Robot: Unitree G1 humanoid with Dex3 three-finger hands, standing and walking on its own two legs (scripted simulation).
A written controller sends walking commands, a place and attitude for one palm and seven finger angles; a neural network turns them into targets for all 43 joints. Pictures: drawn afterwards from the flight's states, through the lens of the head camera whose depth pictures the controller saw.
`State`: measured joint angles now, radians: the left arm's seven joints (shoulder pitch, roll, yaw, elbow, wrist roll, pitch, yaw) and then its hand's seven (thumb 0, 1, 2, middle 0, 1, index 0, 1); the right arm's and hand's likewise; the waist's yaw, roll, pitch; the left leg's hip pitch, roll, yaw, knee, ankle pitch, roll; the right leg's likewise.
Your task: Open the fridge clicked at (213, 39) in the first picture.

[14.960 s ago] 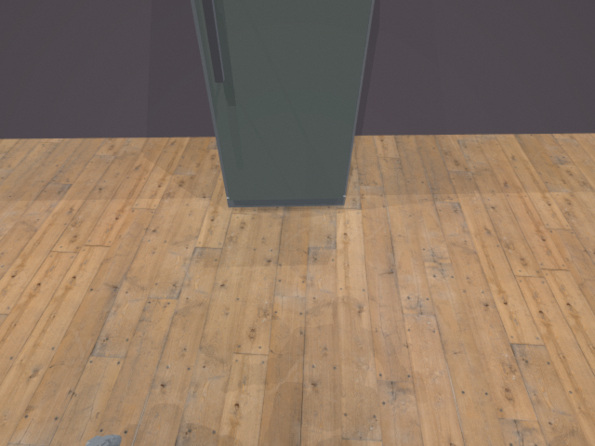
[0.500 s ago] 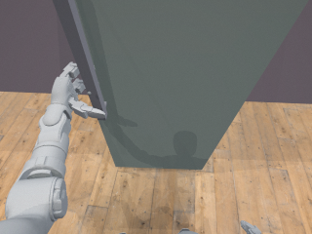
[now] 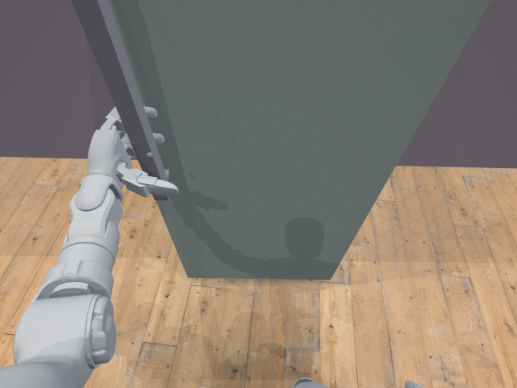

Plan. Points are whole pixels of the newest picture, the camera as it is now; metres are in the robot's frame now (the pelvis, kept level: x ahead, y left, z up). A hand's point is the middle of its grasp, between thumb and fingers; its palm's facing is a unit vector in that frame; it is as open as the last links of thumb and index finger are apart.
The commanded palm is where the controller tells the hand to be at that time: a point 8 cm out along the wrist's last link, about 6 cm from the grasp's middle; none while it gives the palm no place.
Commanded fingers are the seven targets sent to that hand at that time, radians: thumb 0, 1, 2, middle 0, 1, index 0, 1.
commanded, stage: slide the fingers in behind the handle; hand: left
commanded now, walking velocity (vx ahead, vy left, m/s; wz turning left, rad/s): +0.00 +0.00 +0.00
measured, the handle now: (133, 95) +0.51 +0.19 +0.17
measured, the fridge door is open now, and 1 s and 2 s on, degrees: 0 0 0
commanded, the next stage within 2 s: grip the handle and tug to test in 0.58 s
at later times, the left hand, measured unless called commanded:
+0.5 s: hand (151, 155) +0.45 +0.17 +0.10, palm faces +0.00 -1.00 -0.01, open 14.0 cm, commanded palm +0.42 +0.21 +0.10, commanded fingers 0.00 -0.50 0.30 -0.30 -1.20 -0.30 -1.20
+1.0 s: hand (148, 155) +0.45 +0.17 +0.10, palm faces +0.00 -1.00 -0.01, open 11.5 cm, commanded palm +0.43 +0.22 +0.10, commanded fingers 0.00 0.29 0.64 -0.38 -1.31 -0.38 -1.31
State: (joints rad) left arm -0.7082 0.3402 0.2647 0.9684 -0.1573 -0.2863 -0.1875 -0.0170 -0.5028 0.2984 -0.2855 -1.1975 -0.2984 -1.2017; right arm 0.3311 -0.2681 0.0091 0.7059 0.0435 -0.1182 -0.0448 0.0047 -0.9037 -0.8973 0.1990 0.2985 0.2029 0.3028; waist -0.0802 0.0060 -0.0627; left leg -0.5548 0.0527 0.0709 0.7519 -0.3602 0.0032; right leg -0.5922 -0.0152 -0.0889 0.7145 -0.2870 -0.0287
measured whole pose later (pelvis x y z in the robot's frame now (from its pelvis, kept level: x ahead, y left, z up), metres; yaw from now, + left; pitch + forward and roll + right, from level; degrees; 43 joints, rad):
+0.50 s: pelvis +0.00 +0.01 +0.00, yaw +1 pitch +10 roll -1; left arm -0.75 0.32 0.23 1.00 -0.15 -0.30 -0.16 -0.02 -0.50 0.30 -0.29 -1.20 -0.29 -1.20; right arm 0.32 -0.26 0.01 0.71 0.04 -0.13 -0.04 0.00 -0.90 -0.90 0.20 0.30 0.20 0.30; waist -0.07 0.01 -0.06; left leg -0.57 0.04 0.06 0.76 -0.37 0.01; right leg -0.60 -0.03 -0.09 0.72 -0.29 -0.02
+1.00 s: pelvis +0.00 +0.01 +0.00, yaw +0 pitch +10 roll -1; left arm -0.73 0.34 0.25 0.99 -0.15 -0.30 -0.18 -0.01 -0.13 0.46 -0.33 -1.25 -0.34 -1.25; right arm 0.33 -0.26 0.01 0.71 0.04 -0.12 -0.04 0.00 -0.90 -0.90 0.20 0.30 0.20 0.30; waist -0.08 0.01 -0.06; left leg -0.57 0.05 0.07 0.77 -0.37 0.01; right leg -0.60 -0.02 -0.09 0.72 -0.29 -0.02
